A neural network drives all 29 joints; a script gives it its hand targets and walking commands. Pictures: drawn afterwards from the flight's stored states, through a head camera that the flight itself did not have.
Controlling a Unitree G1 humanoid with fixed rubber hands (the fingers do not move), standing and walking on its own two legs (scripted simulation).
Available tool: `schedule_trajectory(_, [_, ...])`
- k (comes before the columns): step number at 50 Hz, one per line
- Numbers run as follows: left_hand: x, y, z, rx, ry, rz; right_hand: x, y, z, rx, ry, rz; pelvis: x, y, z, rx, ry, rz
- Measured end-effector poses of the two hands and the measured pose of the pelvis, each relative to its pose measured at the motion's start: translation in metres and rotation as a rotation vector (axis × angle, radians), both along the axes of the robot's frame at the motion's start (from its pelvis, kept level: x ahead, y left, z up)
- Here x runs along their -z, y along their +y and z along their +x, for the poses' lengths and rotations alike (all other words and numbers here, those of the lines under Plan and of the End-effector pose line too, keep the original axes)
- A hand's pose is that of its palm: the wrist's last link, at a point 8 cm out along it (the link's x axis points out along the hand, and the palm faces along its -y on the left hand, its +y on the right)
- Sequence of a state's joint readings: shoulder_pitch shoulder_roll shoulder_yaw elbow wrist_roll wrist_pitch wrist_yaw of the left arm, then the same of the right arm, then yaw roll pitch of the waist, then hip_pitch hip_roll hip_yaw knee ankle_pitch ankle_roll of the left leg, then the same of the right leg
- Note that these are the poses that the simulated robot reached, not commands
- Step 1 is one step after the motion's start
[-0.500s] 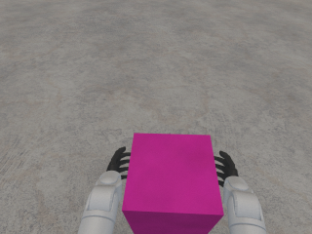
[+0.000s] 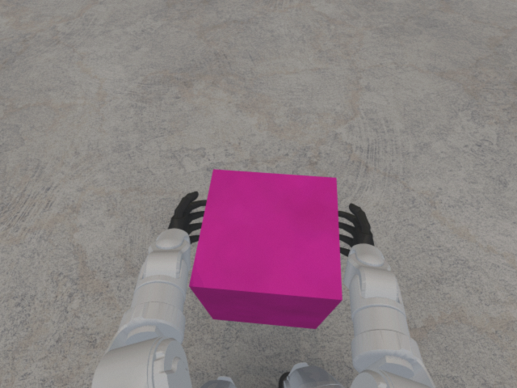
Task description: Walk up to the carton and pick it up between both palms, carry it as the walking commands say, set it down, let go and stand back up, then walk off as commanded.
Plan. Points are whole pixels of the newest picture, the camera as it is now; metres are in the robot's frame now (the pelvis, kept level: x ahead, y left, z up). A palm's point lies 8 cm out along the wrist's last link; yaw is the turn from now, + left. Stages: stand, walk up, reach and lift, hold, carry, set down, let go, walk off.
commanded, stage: set down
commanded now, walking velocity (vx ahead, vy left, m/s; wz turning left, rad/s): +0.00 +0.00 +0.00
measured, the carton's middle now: (268, 255) +0.35 -0.02 -0.08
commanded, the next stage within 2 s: none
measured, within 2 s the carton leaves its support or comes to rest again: neither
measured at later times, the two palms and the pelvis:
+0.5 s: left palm (192, 245) +0.40 +0.13 -0.12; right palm (340, 258) +0.35 -0.17 -0.12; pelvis +0.00 +0.03 -0.05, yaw +0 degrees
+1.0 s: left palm (206, 255) +0.41 +0.11 -0.20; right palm (338, 265) +0.36 -0.18 -0.20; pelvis -0.01 +0.04 -0.13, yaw +2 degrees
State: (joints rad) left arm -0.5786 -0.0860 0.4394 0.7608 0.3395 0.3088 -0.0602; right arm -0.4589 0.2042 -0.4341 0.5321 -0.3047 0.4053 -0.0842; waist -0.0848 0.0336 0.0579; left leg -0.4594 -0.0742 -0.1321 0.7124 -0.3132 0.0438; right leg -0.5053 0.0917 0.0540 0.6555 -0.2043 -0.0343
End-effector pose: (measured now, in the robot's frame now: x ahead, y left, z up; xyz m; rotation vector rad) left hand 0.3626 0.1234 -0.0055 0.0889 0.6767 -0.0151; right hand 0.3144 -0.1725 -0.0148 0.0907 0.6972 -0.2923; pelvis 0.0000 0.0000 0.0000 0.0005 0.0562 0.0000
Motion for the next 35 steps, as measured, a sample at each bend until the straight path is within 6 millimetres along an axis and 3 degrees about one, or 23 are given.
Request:
schedule_trajectory(11, [0.042, 0.001, 0.014, -0.002, 0.0, -0.012, 0.039, 0.001, 0.015, -0.002, -0.001, -0.011, 0.019, -0.004, -0.007, -0.009, 0.164, -0.006])
schedule_trajectory(23, [0.104, 0.004, 0.034, -0.008, 0.0, -0.039, 0.1, 0.005, 0.031, -0.006, -0.002, -0.043, 0.049, 0.021, 0.001, -0.002, 0.393, -0.003])
schedule_trajectory(35, [0.15, -0.003, 0.042, -0.019, 0.007, -0.068, 0.141, -0.001, 0.037, 0.006, -0.006, -0.028, 0.08, 0.04, 0.007, -0.013, 0.524, -0.005])
